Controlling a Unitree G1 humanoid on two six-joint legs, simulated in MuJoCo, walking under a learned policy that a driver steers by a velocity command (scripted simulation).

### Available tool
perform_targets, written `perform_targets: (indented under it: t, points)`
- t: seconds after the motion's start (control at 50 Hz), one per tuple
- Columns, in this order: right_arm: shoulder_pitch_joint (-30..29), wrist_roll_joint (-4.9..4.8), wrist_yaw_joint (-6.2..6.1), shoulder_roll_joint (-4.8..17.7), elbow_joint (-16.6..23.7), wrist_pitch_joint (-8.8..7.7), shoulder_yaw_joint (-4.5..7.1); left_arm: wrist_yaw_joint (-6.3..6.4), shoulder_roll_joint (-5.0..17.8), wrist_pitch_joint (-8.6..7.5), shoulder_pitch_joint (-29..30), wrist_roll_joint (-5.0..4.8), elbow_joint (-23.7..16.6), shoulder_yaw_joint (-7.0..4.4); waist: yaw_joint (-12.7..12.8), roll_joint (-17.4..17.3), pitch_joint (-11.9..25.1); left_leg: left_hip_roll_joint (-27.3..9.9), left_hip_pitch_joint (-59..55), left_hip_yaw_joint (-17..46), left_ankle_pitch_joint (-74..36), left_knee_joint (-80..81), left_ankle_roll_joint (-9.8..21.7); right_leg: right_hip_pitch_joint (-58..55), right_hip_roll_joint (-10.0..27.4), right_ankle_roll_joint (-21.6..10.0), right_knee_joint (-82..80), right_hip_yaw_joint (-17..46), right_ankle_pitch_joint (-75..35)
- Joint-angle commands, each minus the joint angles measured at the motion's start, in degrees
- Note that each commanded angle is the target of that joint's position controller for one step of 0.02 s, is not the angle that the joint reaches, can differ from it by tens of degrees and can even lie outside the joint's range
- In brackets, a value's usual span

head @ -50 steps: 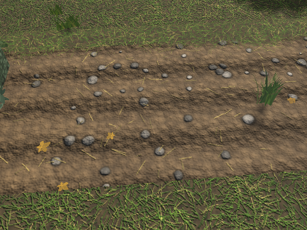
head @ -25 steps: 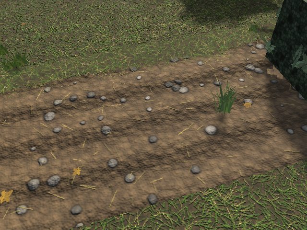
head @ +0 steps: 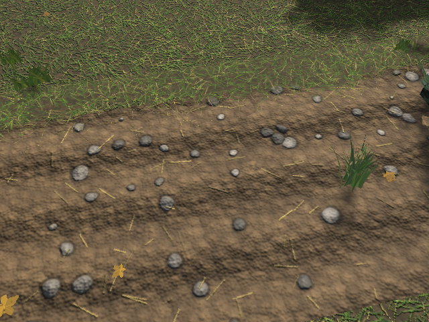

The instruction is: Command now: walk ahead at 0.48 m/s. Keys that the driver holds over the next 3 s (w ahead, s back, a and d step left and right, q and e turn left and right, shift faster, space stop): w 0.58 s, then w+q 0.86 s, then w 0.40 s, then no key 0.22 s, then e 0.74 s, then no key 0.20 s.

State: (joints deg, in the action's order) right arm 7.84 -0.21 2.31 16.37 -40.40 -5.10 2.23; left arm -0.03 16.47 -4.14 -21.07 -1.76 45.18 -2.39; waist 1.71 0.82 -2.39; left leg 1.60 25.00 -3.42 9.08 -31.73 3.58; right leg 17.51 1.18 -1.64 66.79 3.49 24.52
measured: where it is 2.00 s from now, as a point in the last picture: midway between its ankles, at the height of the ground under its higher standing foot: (190, 161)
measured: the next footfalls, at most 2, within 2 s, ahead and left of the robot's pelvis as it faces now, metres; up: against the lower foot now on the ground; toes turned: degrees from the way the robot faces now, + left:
right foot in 0.44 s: +0.41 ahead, -0.16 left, +0.00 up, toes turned -2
left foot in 1.00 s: +0.71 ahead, +0.10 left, +0.00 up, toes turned +12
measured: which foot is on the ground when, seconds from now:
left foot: down 0.00-0.46, up 0.48-0.98, down 1.00-1.00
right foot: up 0.00-0.42, down 0.44-1.00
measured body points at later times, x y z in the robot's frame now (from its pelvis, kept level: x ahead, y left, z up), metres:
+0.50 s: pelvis +0.28 -0.06 +0.00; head +0.32 -0.07 +0.44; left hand +0.48 +0.19 -0.08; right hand +0.30 -0.34 -0.14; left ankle +0.11 +0.09 -0.67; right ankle +0.37 -0.15 -0.73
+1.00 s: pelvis +0.56 -0.02 -0.01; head +0.59 -0.01 +0.44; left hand +0.54 +0.27 -0.14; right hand +0.81 -0.22 -0.09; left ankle +0.67 +0.09 -0.73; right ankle +0.38 -0.15 -0.72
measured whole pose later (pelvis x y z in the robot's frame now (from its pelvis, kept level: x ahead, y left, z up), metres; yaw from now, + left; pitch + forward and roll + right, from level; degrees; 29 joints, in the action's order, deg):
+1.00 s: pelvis +0.56 -0.02 -0.01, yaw +11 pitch +2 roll -1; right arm 5.4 -1.1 3.5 15.2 -37.6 -2.9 2.8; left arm 1.2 17.0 -2.6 -19.0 -0.6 48.5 -3.8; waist 2.7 -1.0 -1.5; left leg 0.3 30.3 -2.8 4.3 -32.8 6.1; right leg -3.9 2.0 1.1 26.2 -12.3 28.0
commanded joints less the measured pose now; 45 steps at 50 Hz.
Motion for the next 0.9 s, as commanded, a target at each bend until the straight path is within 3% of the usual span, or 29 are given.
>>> perform_targets:
  t: [0.02,0.06,0.1,0.14,0.22,0.32,0.38,0.4,0.42,0.44,0.46,0.48,0.5,0.52,0.54,0.56,0.6,0.64,0.7,0.78,0.84,0.9]
  points:
    - [5.35,1.21,-0.33,6.65,1.58,-0.45,1.96,0.17,6.67,-1.24,2.06,0.56,-5.66,-1.8,-1.92,-4.67,5.51,-15.52,-17.54,23.25,3.36,19.36,9.92,18.21,6.72,-0.62,3.1,2.04,-8.03]
    - [4.67,0.68,-0.23,6.12,1.03,-1.27,1.99,0.36,4.81,-0.01,0.06,0.54,-4.73,-1.54,-0.32,-5.54,4.93,-14.36,-13.46,19.3,1.16,22.47,11.15,15.92,7.31,0.16,0.69,1.33,-9.32]
    - [5.15,0.33,-0.41,6.81,-0.07,-1.79,2.23,0.65,4.21,0.68,2.44,1.15,-5.42,-1.41,-0.06,-4.7,2.35,-14.14,-11.17,16.07,-0.68,24.78,11.7,18.28,7.89,1.37,-3.16,0.89,-12.25]
    - [6.75,0.26,-0.87,7.52,-1.04,-1.71,2.46,0.78,3.93,0.5,6.68,1.64,-6.72,-1.28,-1.12,-3.66,0.57,-13.9,-12.39,14.03,-2.76,25.86,11.69,21.96,8.39,2.48,-8.9,0.83,-18.19]
    - [9.52,-0.3,-1.55,8.69,-2.24,-0.84,2.65,-0.06,2.4,-0.65,14.19,1.48,-8.29,-0.64,-4.02,-2.99,-0.69,-11.81,-15.17,8.46,-6.64,25.36,9.23,20.95,6.55,2.77,-24.0,-1.3,-29.32]
    - [14.44,-0.97,-1.73,10.17,-4.57,0.65,3.03,-1.93,2.44,-1.49,21.98,0.61,-11.14,-0.39,-7.11,-3.55,-2.14,-14.59,-22.39,8.5,-6.65,22.07,8.47,20.38,4.12,1.6,-33.79,-2.73,-28.28]
    - [14.26,-1.24,-2.12,10.97,-5.25,1.64,3.42,-2.71,4.05,-1.81,20.86,0.64,-11.75,-0.94,-5.23,-5.04,-1.0,-16.82,-27.43,9.65,-12.6,17.82,6.98,17.58,2.71,-0.77,-36.92,-3.03,-21.46]
    - [13.32,-1.25,-2.26,11.37,-5.2,1.9,3.51,-2.67,5.07,-1.89,17.91,0.75,-11.16,-1.44,-3.24,-5.73,0.83,-16.32,-28.09,8.98,-20.26,14.16,6.17,12.93,1.29,-1.8,-37.94,-4.26,-19.72]
    - [12.39,-1.16,-2.35,10.87,-5.11,2.23,3.26,-2.34,6.88,-1.9,11.09,1.0,-9.24,-2.56,0.67,-5.12,5.19,-13.76,-27.05,6.55,-29.21,5.5,4.78,3.19,-0.69,-3.37,-39.77,-6.15,-20.23]
    - [12.71,-0.36,-2.55,8.31,-4.36,2.22,2.16,-1.72,10.23,-1.78,1.27,1.38,-6.91,-3.91,4.65,-3.11,13.17,-10.76,-19.66,3.95,-25.68,-8.11,2.67,-12.97,3.06,-5.95,-37.27,-2.61,-22.03]
    - [18.9,-0.03,-2.25,2.63,-2.37,1.11,0.27,-1.4,16.69,-1.52,-4.89,2.62,-6.27,-5.34,3.41,9.6,22.35,-2.25,4.26,1.13,-4.46,-31.54,-1.84,-36.84,18.3,-14.77,-38.13,22.82,-14.4]
    - [17.84,-0.43,-2.0,3.37,-3.0,-0.21,0.16,-1.54,13.36,-1.38,-7.1,1.74,-5.76,-4.5,4.61,14.38,26.34,1.45,14.4,9.01,23.42,-40.78,-2.26,-40.82,21.94,-17.28,-47.68,39.83,-7.49]
    - [12.92,-2.02,-1.58,8.38,-1.77,-0.9,1.54,-1.51,10.04,-1.36,-3.85,1.44,-5.89,-3.24,4.77,9.65,17.91,-2.18,20.16,10.61,21.12,-44.81,-1.56,-35.42,20.22,-14.34,-48.71,32.72,-4.26]
    - [8.78,-2.18,-1.51,8.48,-0.58,-1.16,1.45,-1.42,8.65,-1.19,0.11,1.33,-6.46,-2.71,3.42,5.82,11.82,-5.18,20.4,8.41,16.01,-43.0,-1.1,-27.2,18.1,-12.7,-49.38,24.75,-7.93]
    - [6.79,-1.13,-1.64,7.93,-0.28,-1.01,1.49,-1.61,7.14,-1.14,3.61,1.6,-6.59,-2.2,1.62,2.48,7.37,-7.18,18.51,7.44,11.89,-39.18,-1.31,-19.22,15.68,-12.03,-51.11,19.27,-13.12]
    - [7.5,-0.64,-1.71,7.58,-0.54,-0.39,1.84,-1.76,5.71,-1.44,5.85,1.99,-6.86,-1.75,-0.52,3.46,5.6,-9.01,14.86,7.85,8.85,-35.96,-1.55,-13.74,13.73,-11.45,-52.99,15.46,-16.95]
    - [10.51,-0.85,-1.7,5.52,-1.89,1.08,1.61,-1.89,5.42,-2.18,7.46,2.0,-6.41,-1.84,-2.64,4.64,5.07,-9.58,10.45,7.38,5.88,-33.95,-2.6,-8.75,12.15,-11.9,-56.25,10.55,-20.89]
    - [9.58,-0.97,-1.94,4.66,-1.82,2.02,1.53,-1.55,6.39,-2.86,7.16,2.21,-5.19,-2.27,-2.97,3.74,3.27,-9.71,11.98,7.75,2.05,-31.23,-3.65,-7.29,12.03,-12.09,-58.47,5.76,-24.64]
    - [4.84,-0.95,-1.95,4.04,-0.56,2.02,1.57,-0.72,6.87,-2.81,5.39,2.55,-3.37,-2.53,-1.41,2.48,1.23,-8.79,15.62,9.35,-6.68,-22.86,-4.36,-9.48,11.32,-10.67,-59.51,-0.24,-27.93]
    - [-1.59,-0.92,-0.82,2.48,1.41,1.41,1.12,-0.07,7.98,-2.46,4.34,2.24,-2.06,-2.7,1.27,2.2,-0.68,-7.05,13.79,6.41,-16.15,-10.13,-3.54,-11.73,10.84,-8.44,-60.46,-6.43,-27.66]
    - [-6.01,-0.99,0.18,1.76,3.77,1.29,0.79,0.2,8.64,-1.6,1.88,1.77,-0.28,-3.02,3.18,1.35,-2.54,-6.58,16.11,5.09,-15.18,-5.24,-2.33,-17.76,12.99,-8.08,-59.13,-8.28,-29.15]
    - [-8.11,-0.91,1.28,2.22,6.24,1.29,0.98,0.56,9.53,-0.22,1.57,1.11,0.63,-3.48,2.98,1.74,-2.85,-5.48,17.38,2.77,-8.11,-2.9,-0.37,-23.95,14.93,-7.01,-54.8,-9.68,-37.32]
